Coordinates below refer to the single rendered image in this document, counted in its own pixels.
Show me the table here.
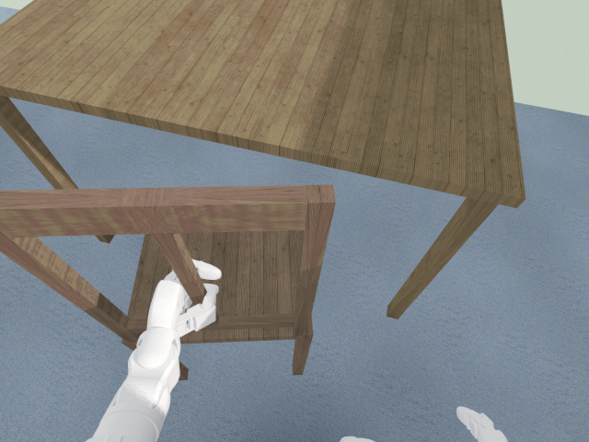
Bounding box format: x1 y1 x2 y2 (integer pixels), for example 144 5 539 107
0 0 526 320

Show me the left robot forearm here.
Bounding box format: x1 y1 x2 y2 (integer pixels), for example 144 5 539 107
86 328 180 442

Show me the robot right hand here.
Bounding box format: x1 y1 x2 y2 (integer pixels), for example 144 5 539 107
456 406 508 442

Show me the chair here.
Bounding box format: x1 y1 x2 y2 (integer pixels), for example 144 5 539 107
0 185 336 380

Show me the robot left hand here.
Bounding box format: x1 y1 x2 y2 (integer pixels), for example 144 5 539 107
147 260 222 338

